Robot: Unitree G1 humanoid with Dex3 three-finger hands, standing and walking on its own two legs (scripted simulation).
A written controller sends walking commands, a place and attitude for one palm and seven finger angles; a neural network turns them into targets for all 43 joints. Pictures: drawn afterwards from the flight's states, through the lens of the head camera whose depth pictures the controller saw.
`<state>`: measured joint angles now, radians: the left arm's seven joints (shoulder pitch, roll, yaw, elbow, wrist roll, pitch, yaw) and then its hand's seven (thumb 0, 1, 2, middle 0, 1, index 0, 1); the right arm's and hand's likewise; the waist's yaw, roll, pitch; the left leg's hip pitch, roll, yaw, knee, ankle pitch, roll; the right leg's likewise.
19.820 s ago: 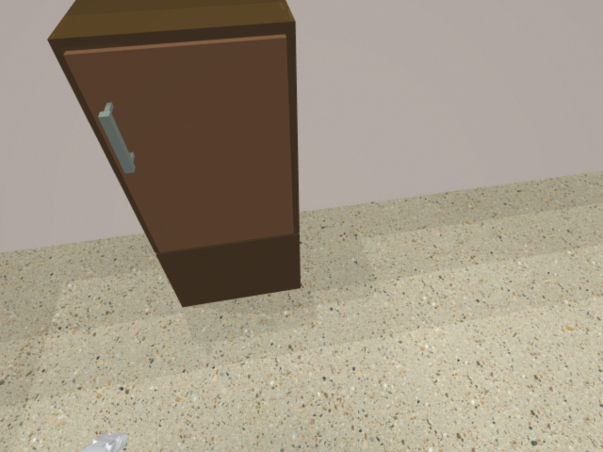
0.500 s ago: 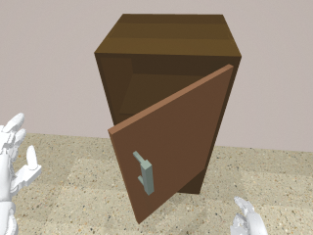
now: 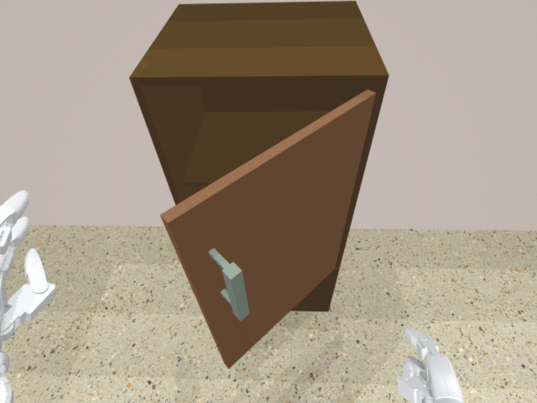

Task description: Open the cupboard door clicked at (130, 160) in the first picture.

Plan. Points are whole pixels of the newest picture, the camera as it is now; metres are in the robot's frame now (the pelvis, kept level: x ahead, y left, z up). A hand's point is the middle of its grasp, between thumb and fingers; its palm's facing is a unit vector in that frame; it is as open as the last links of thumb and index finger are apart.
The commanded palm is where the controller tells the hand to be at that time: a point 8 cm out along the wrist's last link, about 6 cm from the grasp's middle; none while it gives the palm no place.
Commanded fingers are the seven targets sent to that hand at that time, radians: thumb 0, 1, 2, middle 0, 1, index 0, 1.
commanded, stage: step back with the hand held close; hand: left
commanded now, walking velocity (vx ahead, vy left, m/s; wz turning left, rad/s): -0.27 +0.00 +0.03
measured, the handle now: (229, 285) +0.29 +0.10 +0.01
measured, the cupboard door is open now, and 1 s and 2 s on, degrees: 45 45 45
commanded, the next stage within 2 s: stop stepping back and stand still in 0.88 s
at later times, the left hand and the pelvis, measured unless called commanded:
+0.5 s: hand out of the picture +0.10 +0.31 +0.15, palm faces +0.49 -0.72 -0.49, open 7.4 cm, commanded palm +0.04 +0.34 +0.17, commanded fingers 0.00 0.90 0.90 -0.20 -0.30 -0.20 -0.30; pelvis -0.09 +0.03 -0.02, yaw +2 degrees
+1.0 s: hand out of the picture -0.04 +0.28 +0.16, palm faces +0.44 -0.78 -0.44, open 7.4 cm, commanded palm -0.09 +0.32 +0.17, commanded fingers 0.00 0.90 0.90 -0.20 -0.30 -0.20 -0.30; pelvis -0.24 +0.02 -0.02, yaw -2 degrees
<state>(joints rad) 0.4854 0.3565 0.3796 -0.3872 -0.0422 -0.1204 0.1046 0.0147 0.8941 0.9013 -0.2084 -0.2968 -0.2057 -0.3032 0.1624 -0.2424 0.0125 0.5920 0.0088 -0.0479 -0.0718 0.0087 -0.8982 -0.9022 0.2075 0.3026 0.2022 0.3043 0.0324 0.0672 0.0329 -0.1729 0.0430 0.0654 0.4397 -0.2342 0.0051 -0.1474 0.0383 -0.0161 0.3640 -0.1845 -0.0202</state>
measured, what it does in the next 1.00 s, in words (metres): walks backwards: right foot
